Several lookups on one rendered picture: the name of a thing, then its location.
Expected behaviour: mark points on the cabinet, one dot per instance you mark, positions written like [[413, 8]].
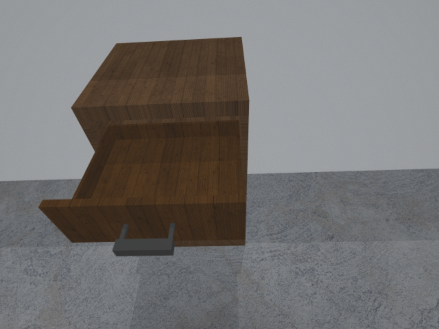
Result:
[[167, 82]]

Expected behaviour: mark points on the drawer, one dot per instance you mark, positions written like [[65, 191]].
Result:
[[149, 175]]

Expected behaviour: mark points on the handle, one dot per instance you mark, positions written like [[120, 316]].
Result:
[[144, 247]]

